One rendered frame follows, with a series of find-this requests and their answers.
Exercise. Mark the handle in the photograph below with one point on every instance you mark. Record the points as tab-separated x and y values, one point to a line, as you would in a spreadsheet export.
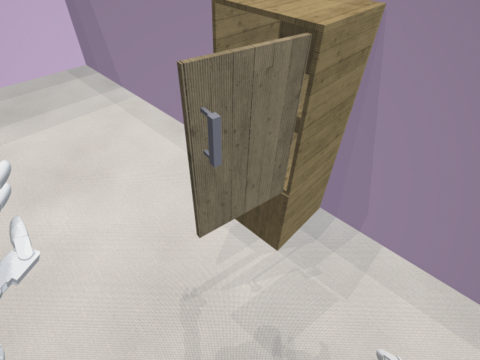
214	137

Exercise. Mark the left robot hand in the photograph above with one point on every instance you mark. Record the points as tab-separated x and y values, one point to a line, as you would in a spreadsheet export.
18	262

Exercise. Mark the cupboard door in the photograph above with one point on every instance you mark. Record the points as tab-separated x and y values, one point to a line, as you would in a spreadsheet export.
256	90

